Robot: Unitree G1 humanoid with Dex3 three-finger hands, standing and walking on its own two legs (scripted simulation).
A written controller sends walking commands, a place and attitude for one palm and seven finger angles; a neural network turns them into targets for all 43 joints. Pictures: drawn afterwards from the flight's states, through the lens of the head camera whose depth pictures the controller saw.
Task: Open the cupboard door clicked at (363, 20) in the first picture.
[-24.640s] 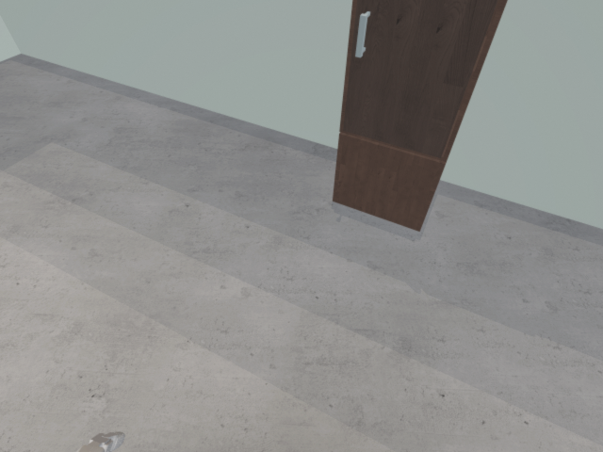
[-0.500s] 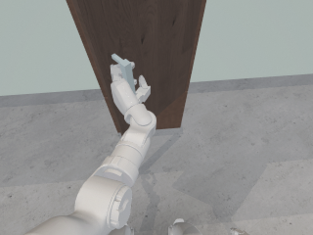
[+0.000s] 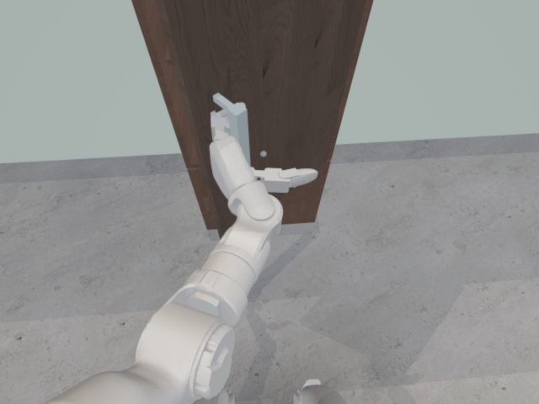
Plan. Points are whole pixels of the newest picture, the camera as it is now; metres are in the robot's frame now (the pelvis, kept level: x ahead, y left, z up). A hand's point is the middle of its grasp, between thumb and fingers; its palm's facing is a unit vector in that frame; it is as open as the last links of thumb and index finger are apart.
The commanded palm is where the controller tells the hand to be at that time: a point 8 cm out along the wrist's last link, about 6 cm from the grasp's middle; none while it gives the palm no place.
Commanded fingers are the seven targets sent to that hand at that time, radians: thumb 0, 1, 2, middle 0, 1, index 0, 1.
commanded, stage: open thumb and fingers to let go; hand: left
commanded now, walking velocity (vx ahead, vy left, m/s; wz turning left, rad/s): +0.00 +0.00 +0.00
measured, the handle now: (232, 134) +0.50 +0.04 +0.09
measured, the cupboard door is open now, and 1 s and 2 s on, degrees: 40 43 43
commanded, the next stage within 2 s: slide the hand sideways off the handle in 0.10 s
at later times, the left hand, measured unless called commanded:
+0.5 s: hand (260, 175) +0.42 +0.00 +0.09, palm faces -0.09 -1.00 +0.00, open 16.1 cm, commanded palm +0.40 +0.03 +0.08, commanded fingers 0.00 -0.50 0.30 -0.15 -0.30 -0.15 -0.30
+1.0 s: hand (251, 197) +0.39 +0.01 +0.08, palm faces -0.01 -1.00 +0.00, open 16.2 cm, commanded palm +0.35 +0.07 +0.08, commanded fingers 0.00 -0.50 0.30 -0.15 -0.30 -0.15 -0.30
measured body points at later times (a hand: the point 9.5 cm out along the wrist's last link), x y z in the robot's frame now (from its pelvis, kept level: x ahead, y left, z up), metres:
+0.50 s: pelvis -0.02 +0.04 +0.00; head +0.06 +0.04 +0.45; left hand +0.42 +0.05 +0.09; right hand +0.02 -0.21 -0.12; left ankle +0.01 +0.13 -0.68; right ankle -0.01 -0.09 -0.68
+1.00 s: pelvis -0.01 +0.01 +0.01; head +0.05 +0.00 +0.46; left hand +0.38 +0.06 +0.08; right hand +0.06 -0.22 -0.11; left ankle +0.01 +0.13 -0.68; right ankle -0.01 -0.09 -0.68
